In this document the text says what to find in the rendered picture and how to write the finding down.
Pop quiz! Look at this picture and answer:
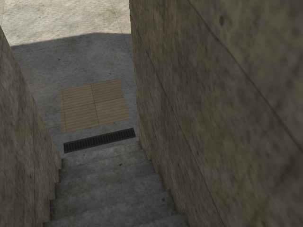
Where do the stairs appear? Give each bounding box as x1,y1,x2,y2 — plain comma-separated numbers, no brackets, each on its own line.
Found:
43,141,189,227

